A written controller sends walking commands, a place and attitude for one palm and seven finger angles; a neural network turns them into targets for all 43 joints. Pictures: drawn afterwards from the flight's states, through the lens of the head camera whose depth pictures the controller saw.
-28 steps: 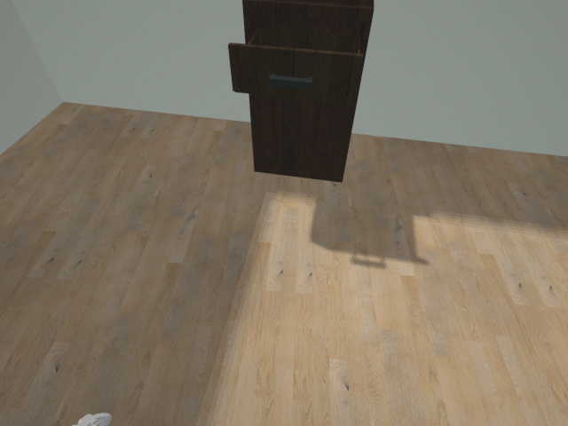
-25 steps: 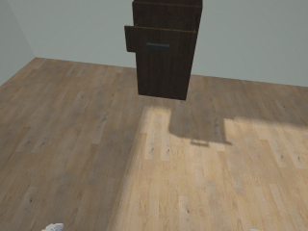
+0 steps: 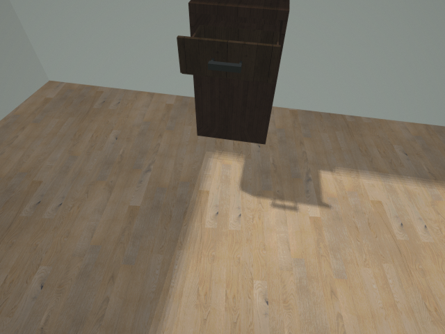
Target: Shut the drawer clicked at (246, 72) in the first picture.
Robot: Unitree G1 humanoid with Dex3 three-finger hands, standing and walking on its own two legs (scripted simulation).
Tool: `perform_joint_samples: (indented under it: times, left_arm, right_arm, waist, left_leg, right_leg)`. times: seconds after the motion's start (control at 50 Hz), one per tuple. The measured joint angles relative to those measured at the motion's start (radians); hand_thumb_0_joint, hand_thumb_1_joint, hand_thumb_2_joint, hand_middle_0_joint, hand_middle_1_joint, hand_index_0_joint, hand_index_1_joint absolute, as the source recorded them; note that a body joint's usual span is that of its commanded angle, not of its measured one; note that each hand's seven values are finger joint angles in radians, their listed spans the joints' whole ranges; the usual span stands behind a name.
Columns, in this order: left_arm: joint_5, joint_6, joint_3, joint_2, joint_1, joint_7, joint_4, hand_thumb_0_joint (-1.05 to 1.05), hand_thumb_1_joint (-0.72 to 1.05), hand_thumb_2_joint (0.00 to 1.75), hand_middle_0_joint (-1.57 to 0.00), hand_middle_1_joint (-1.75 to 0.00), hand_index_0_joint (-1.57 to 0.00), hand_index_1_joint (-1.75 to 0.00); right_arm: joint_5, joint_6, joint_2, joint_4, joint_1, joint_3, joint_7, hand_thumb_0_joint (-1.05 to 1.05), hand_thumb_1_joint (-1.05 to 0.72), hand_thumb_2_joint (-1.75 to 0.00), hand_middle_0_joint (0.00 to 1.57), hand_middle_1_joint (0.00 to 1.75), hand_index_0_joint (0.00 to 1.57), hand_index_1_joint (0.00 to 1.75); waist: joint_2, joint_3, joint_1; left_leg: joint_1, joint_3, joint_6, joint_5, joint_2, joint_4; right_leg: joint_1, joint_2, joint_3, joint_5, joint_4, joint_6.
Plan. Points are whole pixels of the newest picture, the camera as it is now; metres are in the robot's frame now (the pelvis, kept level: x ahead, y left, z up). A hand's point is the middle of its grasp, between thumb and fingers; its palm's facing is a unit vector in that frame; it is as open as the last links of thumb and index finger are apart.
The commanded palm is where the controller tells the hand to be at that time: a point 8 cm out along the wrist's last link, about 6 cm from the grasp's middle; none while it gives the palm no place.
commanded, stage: stand and wait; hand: left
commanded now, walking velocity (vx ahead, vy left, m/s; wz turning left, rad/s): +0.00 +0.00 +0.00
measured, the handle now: (225, 64) +1.15 +0.06 -0.06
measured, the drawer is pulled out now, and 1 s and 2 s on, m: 0.30 0.30 0.30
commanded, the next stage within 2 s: look at it before walking up in 0.26 s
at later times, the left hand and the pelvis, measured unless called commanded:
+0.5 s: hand out of the picture +0.07 +0.24 -0.15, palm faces -0.03 -0.94 -0.33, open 7.4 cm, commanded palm none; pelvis -0.01 +0.00 +0.00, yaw +0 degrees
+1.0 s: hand out of the picture +0.06 +0.25 -0.15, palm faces -0.03 -0.94 -0.33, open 7.4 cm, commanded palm none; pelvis +0.00 +0.00 +0.00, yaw -1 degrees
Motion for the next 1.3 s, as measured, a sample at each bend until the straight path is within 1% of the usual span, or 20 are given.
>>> perform_joint_samples:
  times: [0.3,1.02,1.08,1.16,1.22,1.3]
  left_arm:
    - [0.0,-0.004,-0.001,0.0,-0.016,-0.001,0.015,0.0,0.91,0.9,-0.2,-0.3,-0.2,-0.3]
    - [0.001,-0.006,-0.001,-0.002,-0.007,0.002,0.022,0.0,0.91,0.9,-0.2,-0.3,-0.2,-0.3]
    - [0.005,0.003,0.0,-0.017,0.014,0.007,0.021,0.0,0.91,0.9,-0.2,-0.3,-0.2,-0.3]
    - [0.011,0.012,0.006,-0.053,0.081,-0.005,0.016,0.0,0.91,0.9,-0.2,-0.3,-0.2,-0.3]
    - [0.013,0.008,0.012,-0.086,0.139,-0.014,0.016,0.0,0.91,0.9,-0.2,-0.3,-0.2,-0.3]
    - [0.016,-0.003,0.022,-0.13,0.207,-0.017,0.024,0.0,0.91,0.9,-0.2,-0.3,-0.2,-0.3]
  right_arm:
    - [0.002,-0.003,0.003,0.028,0.012,0.004,0.003,0.01,-0.9,-0.9,0.21,0.3,0.2,0.3]
    - [0.003,-0.006,0.009,0.032,-0.003,0.005,0.001,0.01,-0.9,-0.9,0.21,0.3,0.2,0.3]
    - [-0.004,0.001,0.023,0.031,0.013,0.005,0.0,0.01,-0.9,-0.9,0.21,0.3,0.2,0.3]
    - [-0.011,0.004,0.061,0.025,0.07,0.002,0.005,0.01,-0.9,-0.9,0.2,0.3,0.2,0.3]
    - [-0.01,-0.004,0.092,0.023,0.121,-0.001,0.006,0.01,-0.9,-0.9,0.2,0.3,0.2,0.3]
    - [-0.006,-0.014,0.132,0.03,0.194,-0.01,0.005,0.01,-0.9,-0.9,0.2,0.3,0.2,0.3]
  waist:
    - [0.002,-0.004,-0.006]
    - [-0.003,-0.002,0.0]
    - [-0.002,-0.018,0.003]
    - [-0.003,-0.043,0.007]
    - [-0.004,-0.044,0.008]
    - [-0.002,-0.043,0.006]
  left_leg:
    - [0.004,0.001,-0.004,0.02,0.005,-0.023]
    - [0.02,0.009,0.0,0.031,0.004,-0.05]
    - [0.009,0.016,0.0,0.006,0.006,-0.019]
    - [-0.008,0.029,0.008,-0.077,0.013,0.054]
    - [-0.017,0.04,0.008,-0.101,0.018,0.111]
    - [-0.025,0.047,0.004,-0.189,0.028,0.193]
  right_leg:
    - [0.002,0.004,0.001,0.02,-0.02,-0.003]
    - [0.018,0.003,0.009,0.036,-0.053,0.002]
    - [0.006,0.006,0.015,0.016,-0.024,0.002]
    - [-0.016,0.013,0.028,-0.058,0.045,-0.008]
    - [-0.032,0.019,0.039,-0.088,0.108,-0.013]
    - [-0.044,0.03,0.045,-0.167,0.19,-0.016]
